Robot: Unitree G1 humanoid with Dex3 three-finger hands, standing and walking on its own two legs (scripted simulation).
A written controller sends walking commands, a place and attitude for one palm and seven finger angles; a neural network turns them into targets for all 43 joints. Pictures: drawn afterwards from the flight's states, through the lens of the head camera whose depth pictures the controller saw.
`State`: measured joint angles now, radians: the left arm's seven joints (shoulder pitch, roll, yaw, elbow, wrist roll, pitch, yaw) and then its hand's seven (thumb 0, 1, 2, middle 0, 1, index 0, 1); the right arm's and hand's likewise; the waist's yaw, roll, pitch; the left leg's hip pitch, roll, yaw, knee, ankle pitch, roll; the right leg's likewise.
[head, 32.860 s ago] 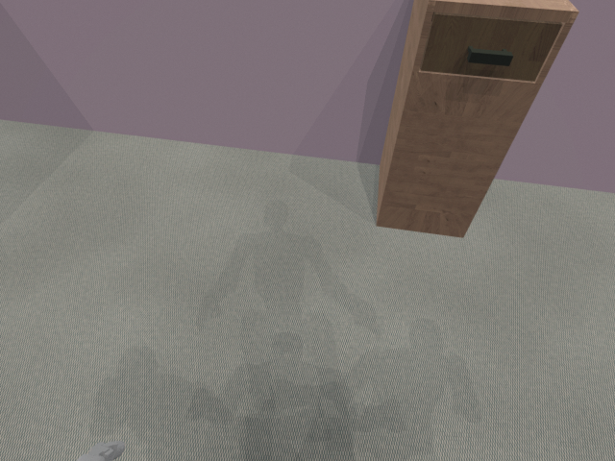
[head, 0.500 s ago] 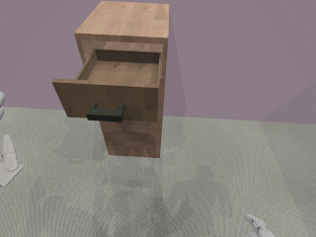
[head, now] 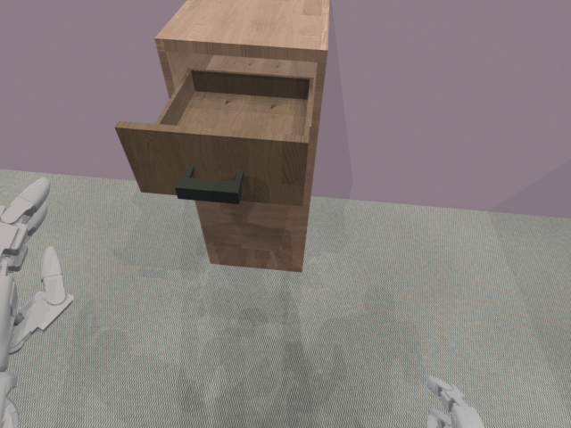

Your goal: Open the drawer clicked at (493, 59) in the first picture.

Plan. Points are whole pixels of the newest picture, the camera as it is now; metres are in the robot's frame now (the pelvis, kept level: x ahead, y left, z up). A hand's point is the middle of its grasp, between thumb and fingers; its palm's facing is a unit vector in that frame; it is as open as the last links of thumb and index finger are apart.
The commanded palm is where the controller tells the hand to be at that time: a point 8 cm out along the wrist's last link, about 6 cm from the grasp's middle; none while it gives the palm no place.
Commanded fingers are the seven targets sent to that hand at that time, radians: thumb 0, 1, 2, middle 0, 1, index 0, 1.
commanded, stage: let the arm hang, fingers relaxed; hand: left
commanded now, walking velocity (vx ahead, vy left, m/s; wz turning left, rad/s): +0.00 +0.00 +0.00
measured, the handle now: (212, 181) +0.52 +0.16 +0.04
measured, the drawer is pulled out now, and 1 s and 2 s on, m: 0.29 0.29 0.29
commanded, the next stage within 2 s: look to check the result in 1.06 s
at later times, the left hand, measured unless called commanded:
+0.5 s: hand out of the picture +0.01 +0.20 -0.17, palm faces +0.05 -0.97 -0.24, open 7.2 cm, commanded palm none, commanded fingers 0.00 0.90 0.90 -0.20 -0.30 -0.20 -0.30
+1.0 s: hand out of the picture -0.01 +0.18 -0.17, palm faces +0.02 -0.99 -0.17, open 7.4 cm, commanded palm none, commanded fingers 0.00 0.90 0.90 -0.20 -0.30 -0.20 -0.30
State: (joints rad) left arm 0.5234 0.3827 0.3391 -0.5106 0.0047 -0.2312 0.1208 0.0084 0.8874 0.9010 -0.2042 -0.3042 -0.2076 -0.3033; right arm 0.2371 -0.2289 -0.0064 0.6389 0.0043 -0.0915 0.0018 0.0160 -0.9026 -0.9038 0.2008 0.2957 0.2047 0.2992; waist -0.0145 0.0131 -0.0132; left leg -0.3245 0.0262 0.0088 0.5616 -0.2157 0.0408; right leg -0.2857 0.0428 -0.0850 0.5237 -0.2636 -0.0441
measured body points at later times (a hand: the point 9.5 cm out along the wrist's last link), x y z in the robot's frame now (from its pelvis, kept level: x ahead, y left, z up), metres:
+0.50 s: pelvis +0.00 +0.00 +0.01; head +0.03 +0.01 +0.46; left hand +0.01 +0.25 -0.15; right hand +0.01 -0.23 -0.15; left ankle +0.00 +0.11 -0.73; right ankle +0.01 -0.09 -0.73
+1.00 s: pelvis +0.00 +0.02 +0.01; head +0.01 +0.02 +0.46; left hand -0.01 +0.23 -0.15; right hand -0.03 -0.19 -0.15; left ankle +0.00 +0.11 -0.73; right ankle +0.01 -0.09 -0.73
